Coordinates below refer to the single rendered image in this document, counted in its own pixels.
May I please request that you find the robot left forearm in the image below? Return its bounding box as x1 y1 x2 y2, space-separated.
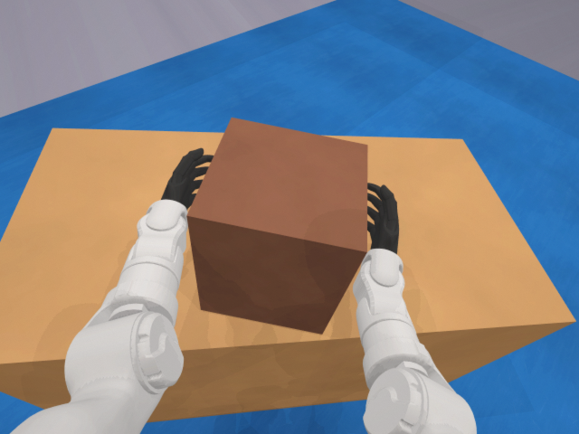
64 200 188 395

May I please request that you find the robot right hand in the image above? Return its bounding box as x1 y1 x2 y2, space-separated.
367 183 399 254

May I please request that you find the robot right upper arm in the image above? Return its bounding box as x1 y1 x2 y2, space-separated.
363 367 477 434

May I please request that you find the robot right forearm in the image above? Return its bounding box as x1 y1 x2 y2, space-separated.
353 249 456 393

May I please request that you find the robot left hand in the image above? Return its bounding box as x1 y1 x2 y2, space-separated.
161 148 214 209

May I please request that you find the carton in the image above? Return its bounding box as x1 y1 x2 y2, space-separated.
186 118 367 335

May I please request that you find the pedestal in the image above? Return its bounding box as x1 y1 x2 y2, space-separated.
0 128 576 423

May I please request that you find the robot left upper arm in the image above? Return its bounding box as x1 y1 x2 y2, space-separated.
10 311 184 434

